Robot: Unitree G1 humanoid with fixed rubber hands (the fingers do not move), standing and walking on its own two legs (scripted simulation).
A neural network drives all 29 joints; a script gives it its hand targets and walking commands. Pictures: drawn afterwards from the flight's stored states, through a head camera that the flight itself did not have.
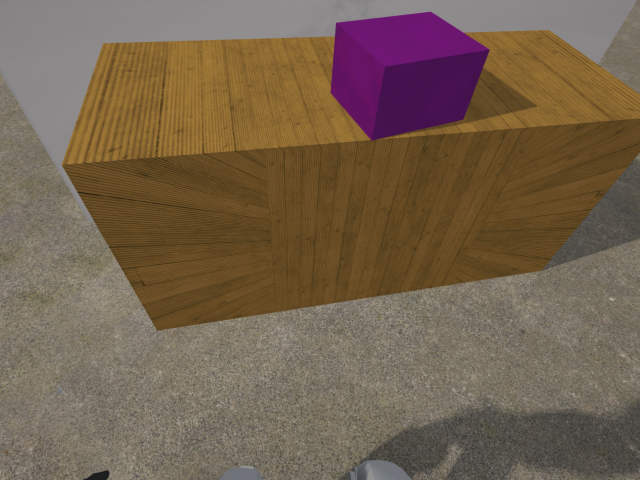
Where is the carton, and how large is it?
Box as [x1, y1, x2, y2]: [331, 12, 489, 139]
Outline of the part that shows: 489,49 431,12 338,22 336,23 331,93 371,139 459,120 463,118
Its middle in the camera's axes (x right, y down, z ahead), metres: +0.19 -0.40 +0.91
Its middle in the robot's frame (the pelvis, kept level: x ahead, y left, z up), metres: +0.97 -0.16 +0.05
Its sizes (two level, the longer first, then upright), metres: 0.259 0.220 0.168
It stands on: a pedestal, 0.69 m high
